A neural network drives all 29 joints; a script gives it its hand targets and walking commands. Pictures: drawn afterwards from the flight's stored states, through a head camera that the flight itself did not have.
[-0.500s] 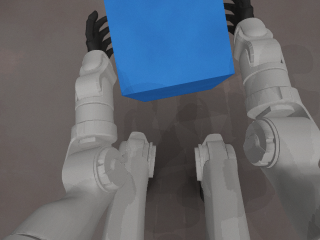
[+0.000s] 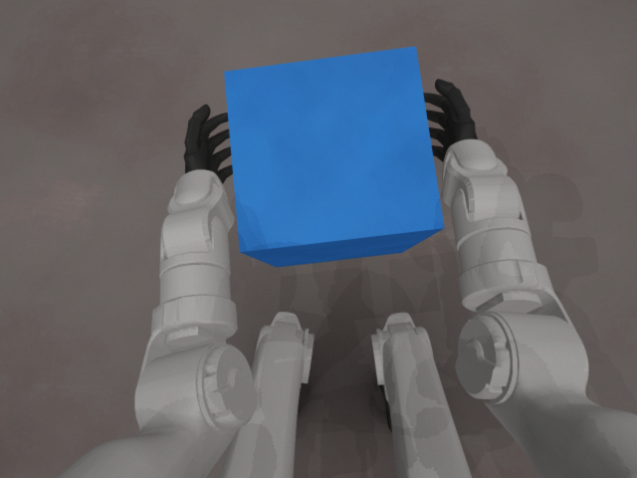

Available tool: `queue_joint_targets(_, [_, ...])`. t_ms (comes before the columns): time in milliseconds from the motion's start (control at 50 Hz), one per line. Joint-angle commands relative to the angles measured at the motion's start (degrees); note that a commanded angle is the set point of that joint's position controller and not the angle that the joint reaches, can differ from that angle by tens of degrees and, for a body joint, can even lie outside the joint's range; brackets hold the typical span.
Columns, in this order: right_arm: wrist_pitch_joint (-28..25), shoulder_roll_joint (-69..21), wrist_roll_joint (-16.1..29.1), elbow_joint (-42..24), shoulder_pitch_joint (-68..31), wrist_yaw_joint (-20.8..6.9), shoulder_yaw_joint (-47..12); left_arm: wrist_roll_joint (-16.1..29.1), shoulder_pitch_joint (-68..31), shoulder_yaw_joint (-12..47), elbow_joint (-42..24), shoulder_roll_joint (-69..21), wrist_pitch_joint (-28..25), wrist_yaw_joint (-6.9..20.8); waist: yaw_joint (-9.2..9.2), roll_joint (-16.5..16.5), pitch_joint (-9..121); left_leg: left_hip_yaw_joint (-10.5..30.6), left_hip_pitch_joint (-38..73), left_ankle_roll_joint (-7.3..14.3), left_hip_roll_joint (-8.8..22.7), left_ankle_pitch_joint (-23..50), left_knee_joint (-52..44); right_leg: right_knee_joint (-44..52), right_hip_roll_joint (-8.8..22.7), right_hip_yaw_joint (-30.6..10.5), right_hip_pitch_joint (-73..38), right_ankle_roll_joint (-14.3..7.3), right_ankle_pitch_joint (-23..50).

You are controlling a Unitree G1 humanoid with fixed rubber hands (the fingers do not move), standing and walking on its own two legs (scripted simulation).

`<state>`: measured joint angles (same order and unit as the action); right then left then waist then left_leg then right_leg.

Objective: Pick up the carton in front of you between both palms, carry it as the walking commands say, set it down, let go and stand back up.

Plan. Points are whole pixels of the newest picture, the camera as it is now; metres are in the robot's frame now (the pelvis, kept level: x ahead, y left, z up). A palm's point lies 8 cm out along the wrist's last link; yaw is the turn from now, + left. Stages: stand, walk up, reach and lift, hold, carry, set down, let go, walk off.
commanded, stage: reach and lift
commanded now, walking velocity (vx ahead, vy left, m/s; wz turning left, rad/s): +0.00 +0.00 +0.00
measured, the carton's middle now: (331, 180) +0.48 +0.02 -0.12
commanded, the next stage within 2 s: none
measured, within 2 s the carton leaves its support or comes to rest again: neither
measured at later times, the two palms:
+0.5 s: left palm (133, 148) +0.42 +0.16 +0.11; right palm (530, 127) +0.43 -0.14 +0.11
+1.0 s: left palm out of the picture +0.39 +0.16 +0.25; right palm out of the picture +0.38 -0.14 +0.25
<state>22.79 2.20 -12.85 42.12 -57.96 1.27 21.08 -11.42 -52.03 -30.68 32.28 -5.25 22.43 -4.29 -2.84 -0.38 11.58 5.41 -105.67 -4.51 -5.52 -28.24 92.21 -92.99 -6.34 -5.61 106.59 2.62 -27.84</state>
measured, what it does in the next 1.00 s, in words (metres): rises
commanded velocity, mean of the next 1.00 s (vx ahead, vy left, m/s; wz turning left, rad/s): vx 0.00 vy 0.00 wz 0.00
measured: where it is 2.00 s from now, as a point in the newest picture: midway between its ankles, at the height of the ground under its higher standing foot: (340, 404)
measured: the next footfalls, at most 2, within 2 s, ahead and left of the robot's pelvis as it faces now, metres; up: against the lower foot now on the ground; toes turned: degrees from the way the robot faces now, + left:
none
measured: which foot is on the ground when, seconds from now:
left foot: down 0.00-1.00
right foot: down 0.00-1.00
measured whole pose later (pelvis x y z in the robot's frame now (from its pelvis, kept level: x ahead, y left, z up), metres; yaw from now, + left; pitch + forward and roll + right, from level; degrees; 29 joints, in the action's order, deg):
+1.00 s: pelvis +0.09 +0.01 +0.24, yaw +0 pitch +3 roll +0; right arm 30.4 -8.5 -13.8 22.8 -14.2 1.7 14.5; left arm -13.5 -15.0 -14.8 22.8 -8.7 30.0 -1.3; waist -0.1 -0.2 6.4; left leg 8.3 -16.3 -0.8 -2.7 -13.8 27.7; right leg -27.3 -2.5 -7.9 16.2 1.0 -13.6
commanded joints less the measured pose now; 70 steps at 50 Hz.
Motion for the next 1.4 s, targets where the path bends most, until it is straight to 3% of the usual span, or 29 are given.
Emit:
queue_joint_targets(0, [-1.59, -65.02, 9.94, 0.58, -30.91, -13.58, -27.82, 10.12, -36.99, 35.78, 5.16, -59.36, 0.24, 16.25, 0.04, 4.72, 54.64, -10.33, 31.48, 1.71, -4.59, 12.39, -11.62, 13.63, -3.73, 9.05, -38.51, -0.83, 12.35])
queue_joint_targets(280, [-4.07, -67.09, 7.74, -0.09, -15.78, -12.9, -27.63, 7.06, -20.43, 36.61, 7.23, -60.95, -2.08, 16.12, 0.45, 2.11, 41.42, -6.57, 47.16, 2.57, -3.73, 13.48, -27.08, 28.79, -2.88, 5.21, -52.06, -1.45, 13.58])
queue_joint_targets(560, [-4.21, -67.54, 7.59, -6.18, -0.37, -13.42, -32.79, 6.3, -3.71, 41.64, 4.26, -61.93, -2.35, 16.13, 1.5, 1.2, 30.32, -2.51, 69.13, 3.07, -1.97, 21.41, -44.44, 45.65, -1.13, 2.13, -71.36, -2.07, 20.86])
queue_joint_targets(740, [-1.18, -66.69, 8.35, -10.78, 9.81, -13.81, -35.71, 6.54, 6.57, 45.06, 0.22, -61.07, 0.46, 16.34, 2.11, 0.4, 20.99, -0.78, 84.45, 3.17, -0.77, 29.31, -56.51, 57.49, -0.19, 1.2, -84.72, -2.09, 28.19])
queue_joint_targets(900, [4.94, -65.88, 10.36, -18.31, 15.81, -14.25, -39.5, 8.51, 13.28, 48.57, -5.64, -61.19, 6.26, 17.18, 2.64, -0.02, 12.09, -0.62, 95.68, 3.13, -0.15, 32.0, -65.93, 67.08, 0.6, 1.27, -96.1, -1.79, 30.52])
queue_joint_targets(1020, [9.87, -64.45, 9.56, -19.65, 17.31, -14.73, -36.77, 7.51, 14.14, 45.76, -6.92, -58.87, 10.85, 17.87, 3.03, -0.07, 1.28, -0.65, 97.19, 3.4, 0.2, 24.39, -70.95, 71.72, 0.95, 1.72, -98.13, -2.04, 23.22])
queue_joint_targets(1120, [10.93, -64.48, 8.21, -17.85, 12.32, -15.63, -33.2, 5.82, 9.35, 41.69, -4.88, -58.63, 11.66, 18.66, 2.69, 0.03, -2.48, -1.14, 95.59, 3.93, 0.59, 16.76, -71.06, 71.9, 1.28, 2.15, -96.7, -2.38, 15.92])
queue_joint_targets(1220, [10.71, -66.28, 8.95, -18.65, 7.22, -16.2, -34.61, 6.6, 4.46, 42.85, -5.77, -60.33, 11.49, 19.21, 2.77, 0.16, 1.42, -1.48, 97.17, 4.15, 0.59, 17.15, -70.18, 71.08, 1.33, 2.43, -98.14, -2.31, 16.34])
queue_joint_targets(1380, [11.37, -65.84, 8.37, -18.7, 7.86, -15.81, -34.37, 6.31, 4.26, 42.98, -6.17, -59.26, 12.06, 19.2, 3.0, 0.41, 2.4, -1.87, 98.51, 4.08, 0.29, 18.51, -70.78, 71.82, 1.27, 2.46, -99.91, -2.03, 18.33])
